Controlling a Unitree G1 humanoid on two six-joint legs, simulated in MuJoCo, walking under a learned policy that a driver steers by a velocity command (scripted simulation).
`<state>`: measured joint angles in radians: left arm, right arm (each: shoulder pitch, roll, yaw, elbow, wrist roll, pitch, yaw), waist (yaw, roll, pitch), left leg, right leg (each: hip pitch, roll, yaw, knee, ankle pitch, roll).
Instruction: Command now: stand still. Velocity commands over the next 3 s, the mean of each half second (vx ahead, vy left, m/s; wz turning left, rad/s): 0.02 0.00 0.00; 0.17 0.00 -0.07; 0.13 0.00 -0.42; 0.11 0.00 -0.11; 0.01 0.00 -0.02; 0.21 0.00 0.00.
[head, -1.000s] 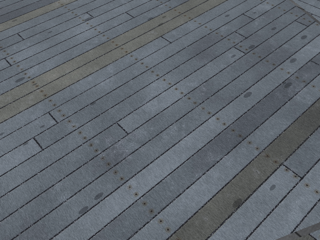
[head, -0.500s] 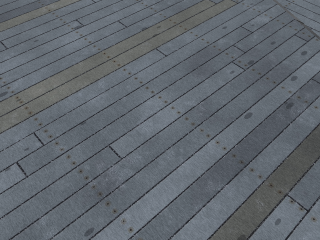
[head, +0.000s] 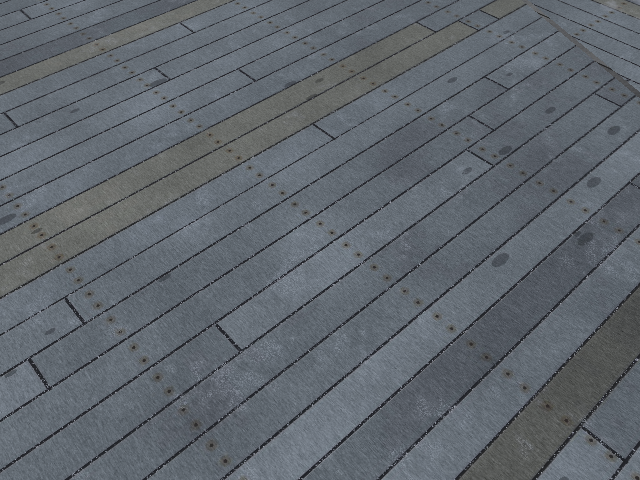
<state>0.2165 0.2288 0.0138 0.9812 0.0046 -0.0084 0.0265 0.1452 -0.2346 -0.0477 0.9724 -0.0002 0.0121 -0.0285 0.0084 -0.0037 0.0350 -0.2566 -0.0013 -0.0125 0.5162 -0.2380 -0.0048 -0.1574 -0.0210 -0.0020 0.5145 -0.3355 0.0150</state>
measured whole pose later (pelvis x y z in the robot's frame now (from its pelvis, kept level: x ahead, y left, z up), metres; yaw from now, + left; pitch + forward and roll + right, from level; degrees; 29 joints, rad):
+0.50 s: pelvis +0.00 +0.00 +0.00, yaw +0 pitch -2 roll +0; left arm 0.29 0.21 0.01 1.07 0.00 0.00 0.04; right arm 0.16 -0.22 -0.04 1.12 0.01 0.02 -0.04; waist 0.00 0.00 0.03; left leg -0.26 0.00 -0.02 0.54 -0.29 0.00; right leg -0.14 -0.01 -0.01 0.51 -0.35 0.00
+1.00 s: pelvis +0.11 +0.02 +0.00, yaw -3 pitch +1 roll +1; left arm 0.09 0.23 0.04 0.92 -0.03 -0.01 0.01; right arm 0.28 -0.22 -0.03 1.10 0.00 -0.03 -0.05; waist -0.03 -0.02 0.04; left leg -0.07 -0.02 0.10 0.40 -0.34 0.04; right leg -0.45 -0.03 -0.04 0.68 -0.27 -0.01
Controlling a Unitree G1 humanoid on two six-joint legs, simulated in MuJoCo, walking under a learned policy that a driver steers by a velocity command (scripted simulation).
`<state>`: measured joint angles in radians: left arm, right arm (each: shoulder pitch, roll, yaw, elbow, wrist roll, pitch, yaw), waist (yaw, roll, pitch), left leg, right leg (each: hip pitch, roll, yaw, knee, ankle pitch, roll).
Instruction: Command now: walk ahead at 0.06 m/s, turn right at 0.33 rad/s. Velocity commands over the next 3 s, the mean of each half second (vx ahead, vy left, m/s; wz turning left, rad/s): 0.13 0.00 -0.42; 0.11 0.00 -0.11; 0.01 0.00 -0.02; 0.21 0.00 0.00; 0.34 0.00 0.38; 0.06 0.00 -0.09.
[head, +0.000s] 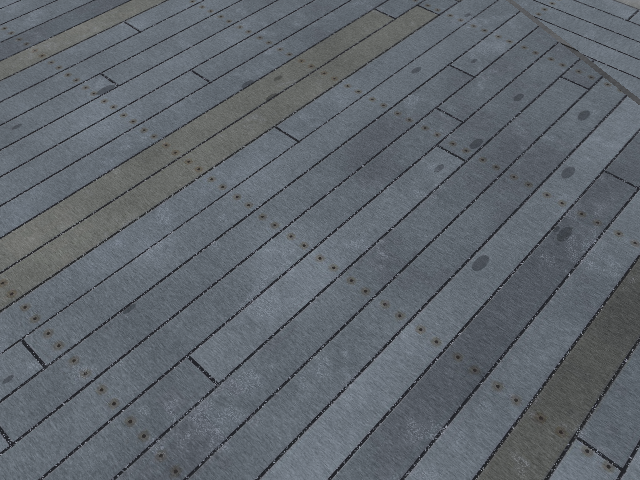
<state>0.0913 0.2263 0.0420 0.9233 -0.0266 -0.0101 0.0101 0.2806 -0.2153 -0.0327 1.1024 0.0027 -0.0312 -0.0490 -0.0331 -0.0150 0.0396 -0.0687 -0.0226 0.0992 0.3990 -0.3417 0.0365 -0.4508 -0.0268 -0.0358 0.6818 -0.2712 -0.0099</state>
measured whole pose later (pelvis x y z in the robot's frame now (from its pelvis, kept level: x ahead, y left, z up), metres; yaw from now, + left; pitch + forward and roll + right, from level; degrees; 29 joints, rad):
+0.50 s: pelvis +0.09 +0.00 +0.00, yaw -14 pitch +3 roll +0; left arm 0.22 0.28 0.07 0.83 -0.01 -0.01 0.03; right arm 0.11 -0.28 -0.07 0.93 0.01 -0.08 -0.01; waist 0.01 -0.01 -0.02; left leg -0.30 0.00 -0.03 0.49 -0.25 -0.01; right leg -0.29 0.10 0.14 0.45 -0.20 -0.05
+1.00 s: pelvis +0.18 -0.02 +0.00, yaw -16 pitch +0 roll +0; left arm 0.10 0.23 0.06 0.87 0.00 0.00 0.01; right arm 0.23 -0.25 -0.03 1.03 0.00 -0.03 -0.02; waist -0.03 0.02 0.03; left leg -0.10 0.02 0.01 0.49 -0.39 -0.01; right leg -0.30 0.01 0.01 0.54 -0.24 -0.01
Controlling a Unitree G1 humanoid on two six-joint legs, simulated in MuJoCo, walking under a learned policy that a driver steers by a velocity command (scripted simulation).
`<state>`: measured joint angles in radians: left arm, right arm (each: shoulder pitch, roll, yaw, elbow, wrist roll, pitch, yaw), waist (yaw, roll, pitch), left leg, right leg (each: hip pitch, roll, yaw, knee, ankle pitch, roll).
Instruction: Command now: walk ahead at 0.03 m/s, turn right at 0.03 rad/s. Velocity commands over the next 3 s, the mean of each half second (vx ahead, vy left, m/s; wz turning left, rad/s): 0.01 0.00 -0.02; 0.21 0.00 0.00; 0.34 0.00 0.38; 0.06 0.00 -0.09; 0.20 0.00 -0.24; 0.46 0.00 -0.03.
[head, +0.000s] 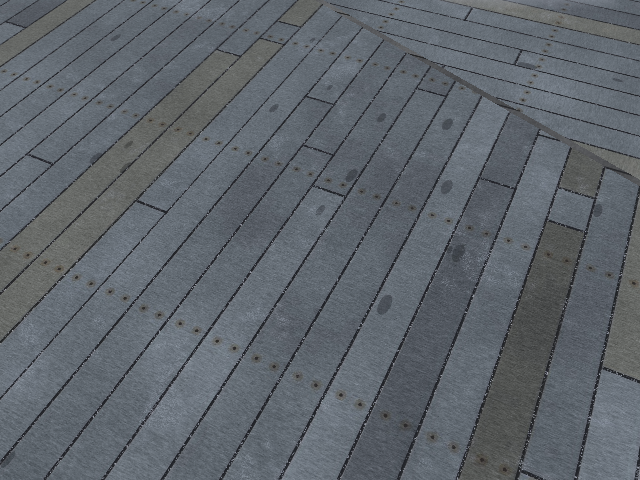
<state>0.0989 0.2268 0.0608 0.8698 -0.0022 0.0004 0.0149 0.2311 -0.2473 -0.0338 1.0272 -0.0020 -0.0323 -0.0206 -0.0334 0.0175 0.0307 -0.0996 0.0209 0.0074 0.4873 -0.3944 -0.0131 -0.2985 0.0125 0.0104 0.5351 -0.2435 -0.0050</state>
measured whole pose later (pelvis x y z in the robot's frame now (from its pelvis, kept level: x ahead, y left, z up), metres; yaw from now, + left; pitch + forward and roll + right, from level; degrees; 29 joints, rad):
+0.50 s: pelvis -0.02 -0.01 +0.00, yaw +0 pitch -2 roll +0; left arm 0.10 0.22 0.06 1.05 0.00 0.01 0.03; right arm 0.27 -0.21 -0.02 1.09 -0.01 0.00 -0.04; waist -0.01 0.00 0.05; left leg -0.09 0.03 0.01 0.51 -0.39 -0.02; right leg -0.29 0.02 0.01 0.56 -0.23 -0.01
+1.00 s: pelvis +0.06 -0.03 +0.01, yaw +0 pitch +0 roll +0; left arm 0.33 0.21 0.05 1.11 -0.01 -0.11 -0.02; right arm 0.30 -0.25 -0.06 0.99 0.04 -0.10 -0.01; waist 0.03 0.03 0.00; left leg -0.44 0.05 -0.02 1.17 -0.32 0.07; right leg -0.14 0.03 -0.06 0.42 -0.29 -0.05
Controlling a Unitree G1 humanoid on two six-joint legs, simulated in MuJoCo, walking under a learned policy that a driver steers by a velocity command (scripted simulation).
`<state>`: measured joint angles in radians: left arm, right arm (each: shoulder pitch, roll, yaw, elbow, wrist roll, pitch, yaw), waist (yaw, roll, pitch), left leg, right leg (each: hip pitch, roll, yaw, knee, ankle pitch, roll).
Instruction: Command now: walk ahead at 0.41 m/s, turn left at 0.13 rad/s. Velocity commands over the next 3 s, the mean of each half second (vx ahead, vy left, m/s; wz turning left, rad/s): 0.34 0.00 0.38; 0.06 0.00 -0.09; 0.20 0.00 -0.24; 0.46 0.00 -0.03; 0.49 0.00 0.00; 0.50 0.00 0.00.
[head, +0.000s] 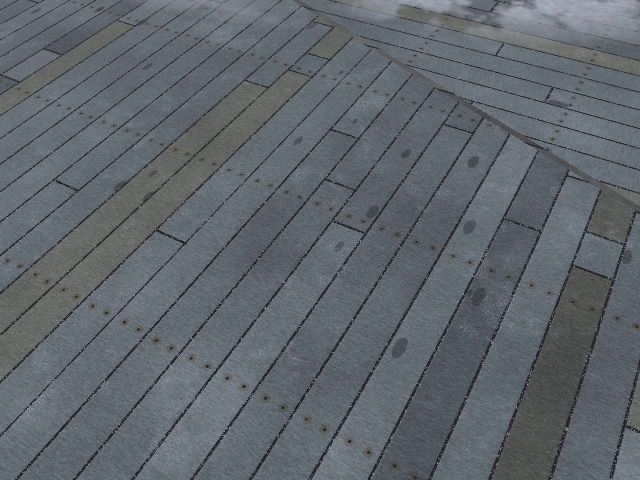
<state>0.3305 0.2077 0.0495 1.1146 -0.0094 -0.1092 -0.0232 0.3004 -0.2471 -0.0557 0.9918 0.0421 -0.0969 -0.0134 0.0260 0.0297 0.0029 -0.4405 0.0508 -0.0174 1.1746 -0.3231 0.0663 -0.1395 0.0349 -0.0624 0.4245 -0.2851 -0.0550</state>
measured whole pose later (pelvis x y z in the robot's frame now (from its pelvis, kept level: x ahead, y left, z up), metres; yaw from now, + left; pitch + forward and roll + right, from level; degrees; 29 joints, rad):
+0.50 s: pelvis +0.22 +0.08 -0.02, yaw +14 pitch +2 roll +0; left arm 0.17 0.28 0.04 0.89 -0.01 -0.08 0.03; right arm 0.11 -0.27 -0.07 0.79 0.00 -0.05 0.04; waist 0.00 -0.02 0.09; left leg -0.44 -0.10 0.03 0.50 -0.09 0.11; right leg -0.48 -0.04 0.05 1.30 -0.45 0.03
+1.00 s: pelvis +0.31 +0.08 -0.01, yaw +8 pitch +3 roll +1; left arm 0.21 0.28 0.07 0.81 0.00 -0.02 0.03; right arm 0.11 -0.29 -0.07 0.78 0.00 0.00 -0.04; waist 0.03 0.01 0.03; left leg -0.43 -0.08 0.00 0.88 -0.49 0.02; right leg -0.34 -0.02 0.09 0.55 -0.25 0.01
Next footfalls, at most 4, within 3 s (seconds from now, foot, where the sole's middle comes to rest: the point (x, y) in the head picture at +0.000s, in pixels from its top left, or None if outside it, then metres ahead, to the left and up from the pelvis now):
0.34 left None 0.35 0.17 -0.78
0.84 right None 0.39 -0.05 -0.78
1.16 left None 0.36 0.21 -0.78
1.66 right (375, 464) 0.56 -0.05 -0.78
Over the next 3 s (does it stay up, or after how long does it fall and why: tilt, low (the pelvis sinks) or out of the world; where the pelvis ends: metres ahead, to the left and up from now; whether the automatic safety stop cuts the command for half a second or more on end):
stays up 1.16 0.03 0.01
